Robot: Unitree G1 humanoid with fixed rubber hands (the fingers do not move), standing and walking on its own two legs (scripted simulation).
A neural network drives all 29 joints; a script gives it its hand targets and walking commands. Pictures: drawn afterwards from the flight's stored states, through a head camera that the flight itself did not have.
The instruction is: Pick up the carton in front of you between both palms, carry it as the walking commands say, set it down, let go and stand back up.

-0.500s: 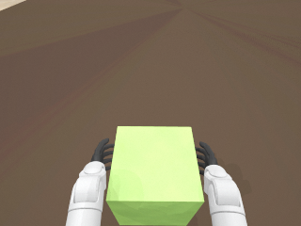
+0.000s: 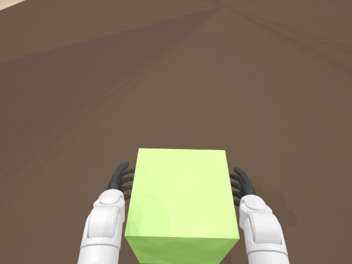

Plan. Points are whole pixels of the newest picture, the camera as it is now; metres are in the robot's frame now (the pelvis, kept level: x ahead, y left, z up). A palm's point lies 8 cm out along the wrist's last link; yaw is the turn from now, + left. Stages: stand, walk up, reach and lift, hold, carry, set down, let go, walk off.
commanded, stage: hold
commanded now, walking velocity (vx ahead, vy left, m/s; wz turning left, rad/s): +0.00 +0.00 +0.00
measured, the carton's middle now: (180, 209) +0.28 +0.00 -0.05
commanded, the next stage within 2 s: set down in 0.14 s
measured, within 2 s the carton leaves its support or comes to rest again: neither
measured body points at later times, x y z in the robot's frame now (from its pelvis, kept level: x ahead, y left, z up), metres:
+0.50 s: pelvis -0.05 -0.01 -0.03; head -0.04 -0.01 +0.42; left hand +0.31 +0.15 +0.00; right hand +0.31 -0.15 -0.01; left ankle +0.02 +0.11 -0.74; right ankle +0.02 -0.12 -0.74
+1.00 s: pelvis -0.04 -0.01 -0.14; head +0.18 -0.02 +0.26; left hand +0.37 +0.15 -0.21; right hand +0.39 -0.15 -0.22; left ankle +0.02 +0.11 -0.74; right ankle +0.02 -0.12 -0.74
